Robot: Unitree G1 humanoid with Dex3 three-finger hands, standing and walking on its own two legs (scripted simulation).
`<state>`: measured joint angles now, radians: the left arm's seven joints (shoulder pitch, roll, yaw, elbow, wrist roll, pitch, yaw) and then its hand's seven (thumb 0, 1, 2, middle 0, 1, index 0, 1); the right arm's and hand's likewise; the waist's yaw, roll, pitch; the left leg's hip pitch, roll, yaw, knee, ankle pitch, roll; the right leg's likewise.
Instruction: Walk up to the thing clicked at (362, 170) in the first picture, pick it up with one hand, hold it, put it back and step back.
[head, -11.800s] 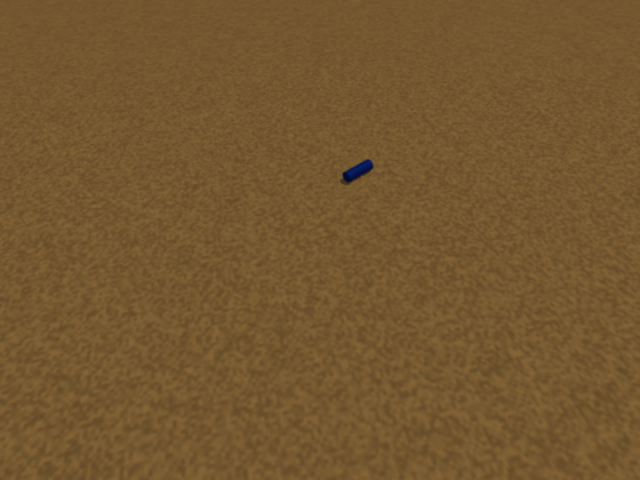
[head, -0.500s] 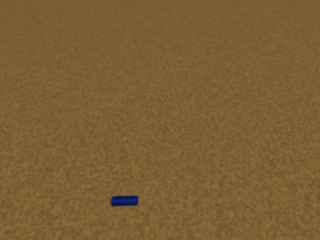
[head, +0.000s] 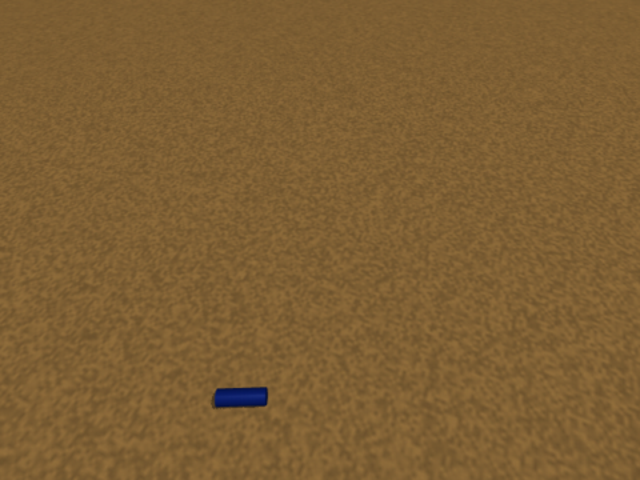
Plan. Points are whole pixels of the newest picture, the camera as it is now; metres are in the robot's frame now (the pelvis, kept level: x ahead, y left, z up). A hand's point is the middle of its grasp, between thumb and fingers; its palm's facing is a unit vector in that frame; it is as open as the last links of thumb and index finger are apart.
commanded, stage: stand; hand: left
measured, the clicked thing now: (241, 397) +0.47 +0.26 -0.76
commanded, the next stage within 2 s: walk up in 0.64 s
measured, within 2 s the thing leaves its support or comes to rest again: neither
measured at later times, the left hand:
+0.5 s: hand out of the picture +0.07 +0.25 -0.15, palm faces -0.04 -0.94 -0.35, open 7.4 cm
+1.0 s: hand out of the picture +0.07 +0.30 -0.19, palm faces -0.03 -0.93 -0.37, open 7.4 cm
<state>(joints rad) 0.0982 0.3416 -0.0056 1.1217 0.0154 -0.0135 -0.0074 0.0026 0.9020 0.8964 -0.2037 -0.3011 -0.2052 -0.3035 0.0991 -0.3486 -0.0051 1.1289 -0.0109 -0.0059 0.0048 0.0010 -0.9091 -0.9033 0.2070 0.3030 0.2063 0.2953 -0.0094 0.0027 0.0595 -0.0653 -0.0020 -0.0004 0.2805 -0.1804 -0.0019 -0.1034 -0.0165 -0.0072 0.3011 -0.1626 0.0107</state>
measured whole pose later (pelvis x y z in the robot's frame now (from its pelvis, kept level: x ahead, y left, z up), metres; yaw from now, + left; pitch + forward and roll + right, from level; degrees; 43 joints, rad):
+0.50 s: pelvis -0.01 -0.01 +0.00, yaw +0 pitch -2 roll +0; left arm 0.12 0.35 -0.01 1.12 0.01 -0.01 -0.01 0.00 0.90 0.90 -0.20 -0.30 -0.20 -0.30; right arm 0.12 -0.36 0.00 1.14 -0.01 -0.01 0.00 0.00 -0.91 -0.90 0.21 0.30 0.21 0.30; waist -0.01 0.01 0.05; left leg -0.07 0.01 0.00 0.28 -0.18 -0.01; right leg -0.12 -0.01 -0.01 0.31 -0.16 0.00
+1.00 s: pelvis -0.08 +0.04 -0.03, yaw +1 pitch -1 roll +0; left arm -0.01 0.40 0.06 0.92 0.02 0.07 0.01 0.00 0.90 0.90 -0.20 -0.30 -0.21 -0.30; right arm 0.13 -0.41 -0.06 0.98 -0.02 0.03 0.00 0.00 -0.91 -0.90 0.21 0.30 0.21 0.30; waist -0.02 -0.05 0.19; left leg -0.28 -0.03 -0.02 0.68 -0.38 0.03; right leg -0.44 -0.05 0.06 0.73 -0.31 0.00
